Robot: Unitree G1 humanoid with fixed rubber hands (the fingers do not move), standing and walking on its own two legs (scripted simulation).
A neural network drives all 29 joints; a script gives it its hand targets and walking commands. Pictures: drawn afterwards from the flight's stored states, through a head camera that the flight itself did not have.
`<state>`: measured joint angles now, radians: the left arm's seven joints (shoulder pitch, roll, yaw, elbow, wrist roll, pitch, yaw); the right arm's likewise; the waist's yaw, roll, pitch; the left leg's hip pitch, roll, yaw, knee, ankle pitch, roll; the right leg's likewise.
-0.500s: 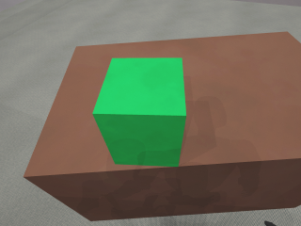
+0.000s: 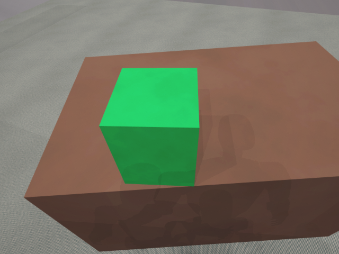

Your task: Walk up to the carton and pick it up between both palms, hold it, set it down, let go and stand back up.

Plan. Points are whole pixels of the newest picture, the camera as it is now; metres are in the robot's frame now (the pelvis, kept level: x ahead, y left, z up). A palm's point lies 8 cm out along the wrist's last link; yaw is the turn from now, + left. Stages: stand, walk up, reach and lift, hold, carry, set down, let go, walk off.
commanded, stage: stand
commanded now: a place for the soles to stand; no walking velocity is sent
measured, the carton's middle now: (159, 128) +0.44 +0.06 +0.05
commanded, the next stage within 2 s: reach and lift in 0.34 s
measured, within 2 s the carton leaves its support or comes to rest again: neither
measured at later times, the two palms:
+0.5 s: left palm out of the picture +0.14 +0.29 -0.11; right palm out of the picture +0.14 -0.29 -0.12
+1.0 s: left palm out of the picture +0.14 +0.28 -0.07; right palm out of the picture +0.13 -0.23 -0.08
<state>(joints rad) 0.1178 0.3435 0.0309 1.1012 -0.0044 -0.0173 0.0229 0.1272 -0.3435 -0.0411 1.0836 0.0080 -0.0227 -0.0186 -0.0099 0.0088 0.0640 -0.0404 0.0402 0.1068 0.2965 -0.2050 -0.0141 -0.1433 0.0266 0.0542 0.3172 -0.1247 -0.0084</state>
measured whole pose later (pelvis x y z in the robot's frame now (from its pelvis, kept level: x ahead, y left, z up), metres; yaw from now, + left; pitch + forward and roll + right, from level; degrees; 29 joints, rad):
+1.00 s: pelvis -0.01 +0.00 -0.01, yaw +2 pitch -5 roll +0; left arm 0.14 0.33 0.09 0.39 0.00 0.40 -0.01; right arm 0.27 -0.15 -0.09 0.47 -0.04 0.01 -0.03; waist 0.00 -0.01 0.14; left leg -0.10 0.05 0.08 0.48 -0.29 -0.02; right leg -0.18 0.01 0.00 0.47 -0.20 -0.01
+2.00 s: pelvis +0.02 +0.02 +0.00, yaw +3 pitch -6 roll -1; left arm 0.36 0.28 -0.02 0.01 -0.17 0.04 -0.02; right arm 0.46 -0.07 0.01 -0.02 0.14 -0.07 -0.11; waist 0.06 0.00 0.07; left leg 0.01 0.03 0.07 0.35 -0.26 0.01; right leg -0.03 0.00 0.00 0.28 -0.15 0.02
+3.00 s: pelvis +0.00 +0.01 +0.00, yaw +3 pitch -4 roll -1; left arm -0.28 0.32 0.17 -0.02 -0.20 0.59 -0.07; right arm -0.19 -0.18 -0.01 -0.07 0.30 0.41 -0.24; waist -0.01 -0.01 0.07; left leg -0.05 0.03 0.05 0.34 -0.22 0.00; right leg -0.10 0.01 0.01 0.29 -0.13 0.00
